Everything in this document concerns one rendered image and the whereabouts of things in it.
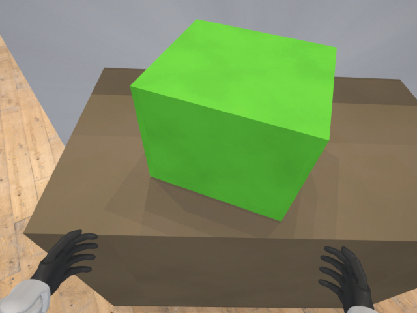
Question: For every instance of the robot left hand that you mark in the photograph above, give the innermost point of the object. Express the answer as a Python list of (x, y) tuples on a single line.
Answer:
[(55, 267)]

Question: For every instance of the pedestal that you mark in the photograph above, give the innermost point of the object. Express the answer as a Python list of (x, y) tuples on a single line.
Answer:
[(163, 245)]

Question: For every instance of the carton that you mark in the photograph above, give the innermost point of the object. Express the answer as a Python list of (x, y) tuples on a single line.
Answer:
[(238, 115)]

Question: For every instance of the robot left forearm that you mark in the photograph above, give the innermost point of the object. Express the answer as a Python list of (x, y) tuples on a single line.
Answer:
[(28, 296)]

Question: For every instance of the robot right hand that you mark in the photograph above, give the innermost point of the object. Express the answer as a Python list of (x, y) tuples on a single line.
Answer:
[(354, 289)]

